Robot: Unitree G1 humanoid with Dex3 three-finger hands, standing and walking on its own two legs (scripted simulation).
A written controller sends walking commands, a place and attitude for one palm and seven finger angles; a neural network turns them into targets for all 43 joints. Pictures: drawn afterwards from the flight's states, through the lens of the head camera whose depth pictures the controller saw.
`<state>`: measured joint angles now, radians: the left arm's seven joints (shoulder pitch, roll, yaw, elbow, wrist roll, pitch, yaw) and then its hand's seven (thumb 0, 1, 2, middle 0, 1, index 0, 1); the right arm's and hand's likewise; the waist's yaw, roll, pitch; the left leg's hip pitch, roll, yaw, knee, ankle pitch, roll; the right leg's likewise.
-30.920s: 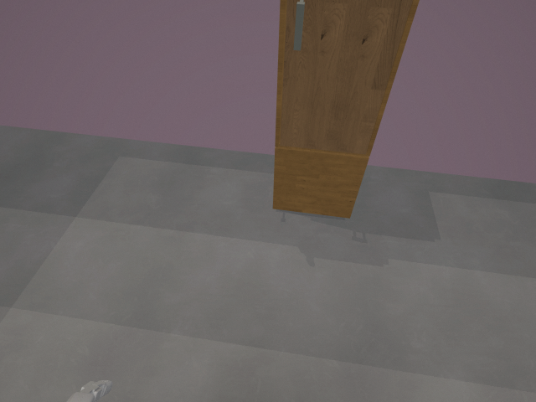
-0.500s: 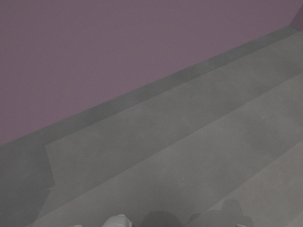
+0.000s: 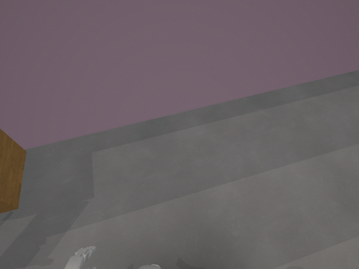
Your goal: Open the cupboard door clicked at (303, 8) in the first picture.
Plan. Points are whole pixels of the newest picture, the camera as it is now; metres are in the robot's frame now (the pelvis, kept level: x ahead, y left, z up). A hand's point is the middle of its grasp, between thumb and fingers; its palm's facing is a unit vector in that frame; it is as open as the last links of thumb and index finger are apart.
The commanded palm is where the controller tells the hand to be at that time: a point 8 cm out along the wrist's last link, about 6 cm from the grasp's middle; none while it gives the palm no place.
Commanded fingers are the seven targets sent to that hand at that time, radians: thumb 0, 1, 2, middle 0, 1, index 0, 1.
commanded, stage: turn to face it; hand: left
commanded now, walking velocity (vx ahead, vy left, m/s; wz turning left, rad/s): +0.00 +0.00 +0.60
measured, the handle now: out of the picture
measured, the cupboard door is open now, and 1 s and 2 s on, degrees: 46 46 46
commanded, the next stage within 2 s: take the last steps up to it in 1.78 s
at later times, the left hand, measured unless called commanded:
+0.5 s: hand out of the picture -0.01 +0.25 -0.18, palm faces +0.34 -0.90 -0.25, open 7.4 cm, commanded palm none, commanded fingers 0.00 0.90 0.90 -0.20 -0.30 -0.20 -0.30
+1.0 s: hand out of the picture +0.01 +0.20 -0.14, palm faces +0.57 -0.78 -0.26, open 7.4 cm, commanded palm none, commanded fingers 0.00 0.90 0.90 -0.20 -0.30 -0.20 -0.30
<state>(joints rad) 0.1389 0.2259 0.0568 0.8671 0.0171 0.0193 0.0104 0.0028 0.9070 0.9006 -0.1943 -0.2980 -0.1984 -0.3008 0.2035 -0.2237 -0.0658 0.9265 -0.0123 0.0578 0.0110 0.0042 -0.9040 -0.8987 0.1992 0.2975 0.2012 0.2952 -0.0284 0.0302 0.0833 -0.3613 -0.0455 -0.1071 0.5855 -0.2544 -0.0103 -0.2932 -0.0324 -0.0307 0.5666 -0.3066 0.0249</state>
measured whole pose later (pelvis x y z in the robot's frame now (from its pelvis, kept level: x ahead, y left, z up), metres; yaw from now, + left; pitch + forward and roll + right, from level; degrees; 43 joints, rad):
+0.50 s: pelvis +0.00 +0.03 +0.00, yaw +19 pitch +1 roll +0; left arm 0.20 0.27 0.08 0.93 0.02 0.07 0.02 0.00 0.91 0.90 -0.20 -0.30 -0.20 -0.30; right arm 0.11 -0.23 -0.06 0.89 -0.02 0.03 0.01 0.00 -0.91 -0.90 0.19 0.30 0.20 0.29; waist 0.00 -0.06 0.11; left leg -0.33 0.00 0.05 0.63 -0.32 0.04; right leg -0.43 -0.13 -0.07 1.07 -0.52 0.07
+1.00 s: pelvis +0.04 -0.01 +0.01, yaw +37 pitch +0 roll +2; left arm 0.18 0.17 0.03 0.88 0.02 0.01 0.02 0.00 0.90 0.90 -0.20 -0.30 -0.20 -0.30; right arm 0.17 -0.26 -0.09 0.95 -0.01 0.08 0.03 0.01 -0.91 -0.90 0.19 0.30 0.20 0.29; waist -0.05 0.03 0.11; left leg -0.51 0.00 0.00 1.16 -0.42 -0.08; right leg -0.19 -0.09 -0.16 0.50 -0.30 -0.01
